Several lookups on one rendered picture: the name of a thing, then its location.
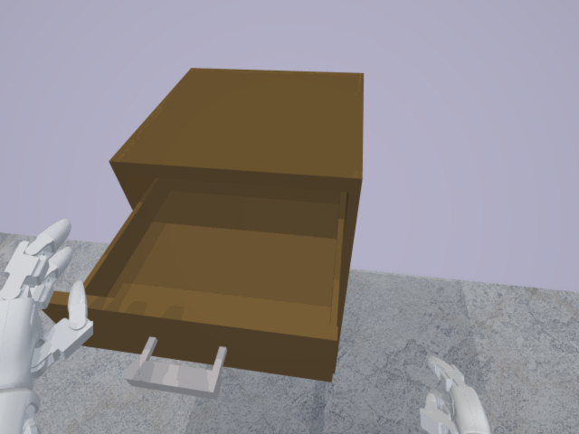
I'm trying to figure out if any robot right hand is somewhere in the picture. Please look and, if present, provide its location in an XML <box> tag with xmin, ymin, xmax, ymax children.
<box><xmin>420</xmin><ymin>356</ymin><xmax>491</xmax><ymax>434</ymax></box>

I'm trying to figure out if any left robot forearm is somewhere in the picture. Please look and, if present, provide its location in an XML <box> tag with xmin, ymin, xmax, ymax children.
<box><xmin>0</xmin><ymin>388</ymin><xmax>42</xmax><ymax>434</ymax></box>

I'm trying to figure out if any drawer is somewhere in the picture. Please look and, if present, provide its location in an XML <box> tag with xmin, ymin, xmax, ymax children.
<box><xmin>42</xmin><ymin>178</ymin><xmax>346</xmax><ymax>382</ymax></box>

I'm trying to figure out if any cabinet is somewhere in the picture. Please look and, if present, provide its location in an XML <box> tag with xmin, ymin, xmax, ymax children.
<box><xmin>109</xmin><ymin>68</ymin><xmax>364</xmax><ymax>373</ymax></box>

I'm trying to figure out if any handle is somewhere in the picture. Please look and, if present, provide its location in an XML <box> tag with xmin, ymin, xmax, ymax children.
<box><xmin>125</xmin><ymin>336</ymin><xmax>227</xmax><ymax>400</ymax></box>

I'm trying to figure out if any robot left hand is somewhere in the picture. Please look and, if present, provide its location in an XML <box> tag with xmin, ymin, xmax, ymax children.
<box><xmin>0</xmin><ymin>219</ymin><xmax>93</xmax><ymax>390</ymax></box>

